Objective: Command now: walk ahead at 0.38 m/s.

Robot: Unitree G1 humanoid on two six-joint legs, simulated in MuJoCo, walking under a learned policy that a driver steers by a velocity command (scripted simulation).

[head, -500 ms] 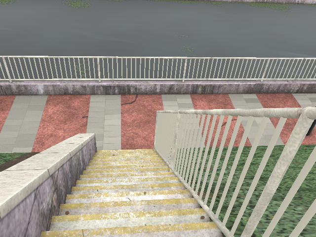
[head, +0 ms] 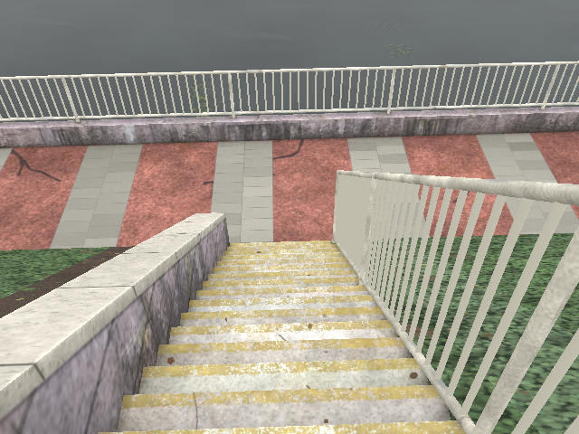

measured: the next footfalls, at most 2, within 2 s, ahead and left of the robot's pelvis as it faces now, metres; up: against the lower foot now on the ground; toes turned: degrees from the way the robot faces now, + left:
left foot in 0.72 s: +0.27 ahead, +0.12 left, -0.20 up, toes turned +1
right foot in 1.22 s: +0.52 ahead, -0.09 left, -0.40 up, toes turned +0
